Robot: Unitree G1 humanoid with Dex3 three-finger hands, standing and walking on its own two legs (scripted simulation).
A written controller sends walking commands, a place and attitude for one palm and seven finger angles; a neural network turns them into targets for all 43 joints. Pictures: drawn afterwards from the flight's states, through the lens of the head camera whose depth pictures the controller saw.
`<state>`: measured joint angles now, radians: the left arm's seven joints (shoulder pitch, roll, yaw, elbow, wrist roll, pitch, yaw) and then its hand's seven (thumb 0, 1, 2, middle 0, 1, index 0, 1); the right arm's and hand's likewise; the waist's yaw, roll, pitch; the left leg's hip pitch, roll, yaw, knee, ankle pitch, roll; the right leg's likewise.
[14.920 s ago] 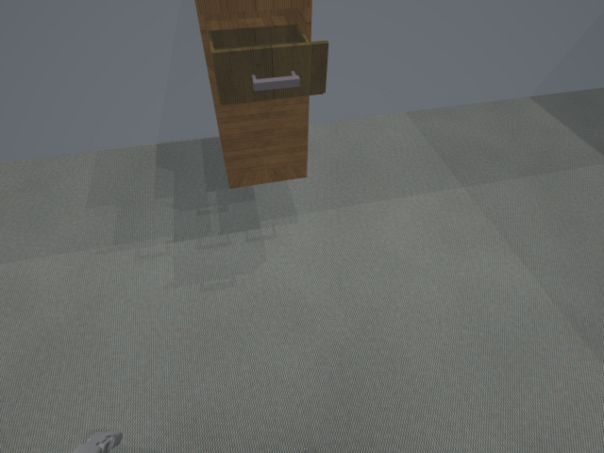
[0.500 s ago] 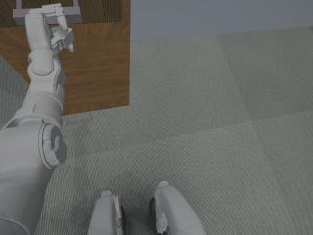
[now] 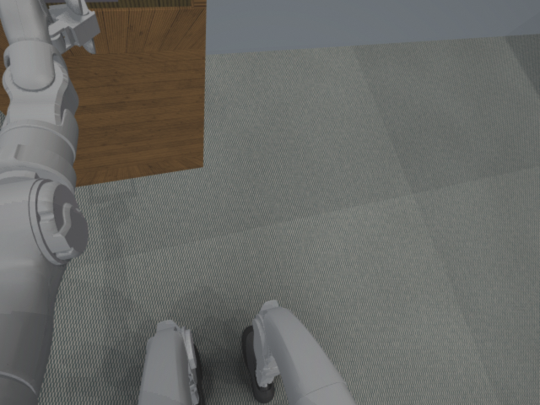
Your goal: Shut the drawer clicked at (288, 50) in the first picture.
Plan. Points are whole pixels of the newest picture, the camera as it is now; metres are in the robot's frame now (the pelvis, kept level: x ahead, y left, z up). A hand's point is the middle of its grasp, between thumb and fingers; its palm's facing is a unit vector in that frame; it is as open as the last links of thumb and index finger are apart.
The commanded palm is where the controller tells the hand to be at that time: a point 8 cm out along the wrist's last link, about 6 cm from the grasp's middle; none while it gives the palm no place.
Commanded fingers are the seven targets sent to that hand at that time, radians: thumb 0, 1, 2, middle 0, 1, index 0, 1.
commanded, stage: pull the fist back off the drawer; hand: left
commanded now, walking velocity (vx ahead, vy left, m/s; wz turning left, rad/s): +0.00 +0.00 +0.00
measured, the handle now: out of the picture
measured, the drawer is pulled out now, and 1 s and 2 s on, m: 0.00 0.00 0.00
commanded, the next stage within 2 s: draw the hand back to the body in 0.78 s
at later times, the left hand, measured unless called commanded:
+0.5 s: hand (81, 16) +0.61 +0.13 +0.08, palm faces +0.08 -1.00 -0.03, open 3.1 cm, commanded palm +0.60 +0.14 +0.08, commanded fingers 0.00 0.90 0.90 -1.40 -1.60 -1.40 -1.60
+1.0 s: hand (74, 20) +0.59 +0.14 +0.09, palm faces +0.11 -0.99 -0.02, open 3.2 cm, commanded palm +0.53 +0.17 +0.10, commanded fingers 0.00 0.90 0.90 -1.40 -1.60 -1.40 -1.60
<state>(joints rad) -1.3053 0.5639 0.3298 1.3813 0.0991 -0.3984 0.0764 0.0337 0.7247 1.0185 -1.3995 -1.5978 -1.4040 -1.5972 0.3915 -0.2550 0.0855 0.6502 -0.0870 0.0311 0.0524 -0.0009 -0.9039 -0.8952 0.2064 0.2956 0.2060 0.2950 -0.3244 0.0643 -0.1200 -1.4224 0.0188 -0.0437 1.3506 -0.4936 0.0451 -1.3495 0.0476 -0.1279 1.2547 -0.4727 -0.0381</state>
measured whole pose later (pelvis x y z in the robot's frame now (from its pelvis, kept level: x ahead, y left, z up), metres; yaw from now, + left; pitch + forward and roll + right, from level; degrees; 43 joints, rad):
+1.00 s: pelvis +0.05 +0.00 +0.03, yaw -1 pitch +30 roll -4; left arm -0.93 0.39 0.38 1.01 0.00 -0.40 0.04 0.01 0.85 0.89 -1.40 -1.60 -1.40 -1.60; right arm 0.39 -0.24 0.03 0.60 -0.06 0.09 0.09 0.00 -0.90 -0.90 0.21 0.30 0.21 0.29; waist -0.22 0.06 -0.14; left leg -1.21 0.03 0.01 1.23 -0.54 0.05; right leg -1.16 0.07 -0.06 1.15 -0.51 -0.03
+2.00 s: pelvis +0.07 +0.00 +0.14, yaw +3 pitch -4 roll -1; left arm 0.41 0.34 0.22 -0.37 -0.08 -0.03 0.09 0.02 0.90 0.90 -1.40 -1.60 -1.41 -1.60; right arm 0.18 -0.24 0.06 0.58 0.01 -0.01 -0.07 0.01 -0.90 -0.90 0.21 0.30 0.21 0.30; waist 0.05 0.07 0.01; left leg -0.11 -0.03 0.01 0.43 -0.25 0.04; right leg -0.08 0.03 -0.03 0.39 -0.25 -0.03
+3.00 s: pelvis +0.01 +0.01 +0.14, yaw +3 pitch +1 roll -1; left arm 0.62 0.40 0.36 -0.53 -0.04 -0.20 0.12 0.02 0.89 0.90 -1.40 -1.60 -1.41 -1.60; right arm 0.16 -0.23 0.00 0.53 0.01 0.02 -0.08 0.01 -0.90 -0.90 0.21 0.30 0.21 0.30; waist 0.00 0.04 0.01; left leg -0.32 -0.05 0.01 0.48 -0.17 0.07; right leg -0.29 0.00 -0.04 0.45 -0.18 0.00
